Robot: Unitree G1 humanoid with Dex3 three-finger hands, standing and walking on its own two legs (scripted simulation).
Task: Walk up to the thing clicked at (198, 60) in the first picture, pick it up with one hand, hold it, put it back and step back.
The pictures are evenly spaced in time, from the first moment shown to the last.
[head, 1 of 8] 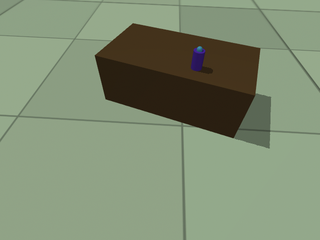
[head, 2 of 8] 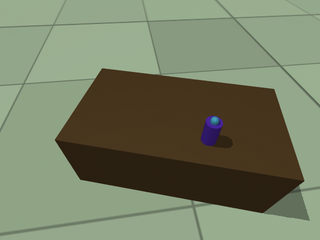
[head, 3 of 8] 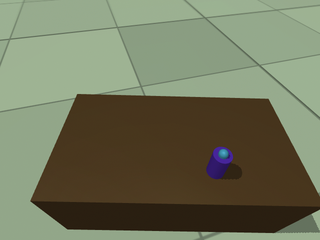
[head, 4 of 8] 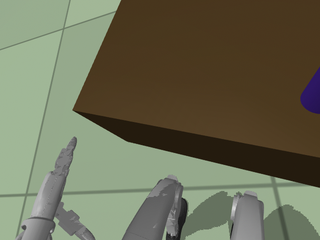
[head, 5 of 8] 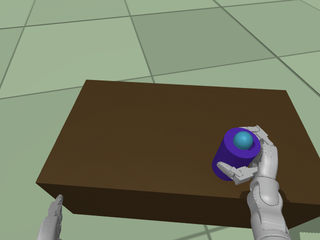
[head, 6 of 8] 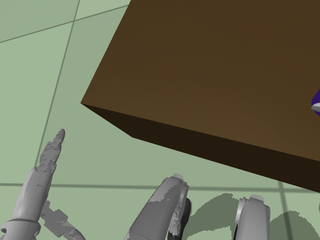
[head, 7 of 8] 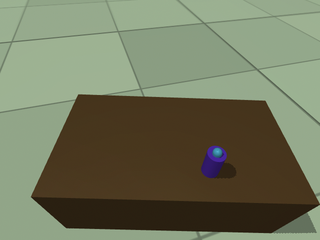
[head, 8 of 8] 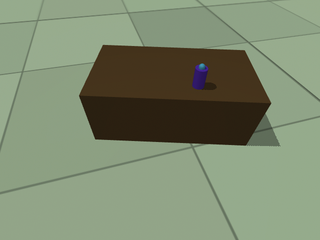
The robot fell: no
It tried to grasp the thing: yes
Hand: right
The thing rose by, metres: 0.26
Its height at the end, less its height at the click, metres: +0.00
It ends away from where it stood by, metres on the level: 0.01
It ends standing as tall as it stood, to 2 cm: yes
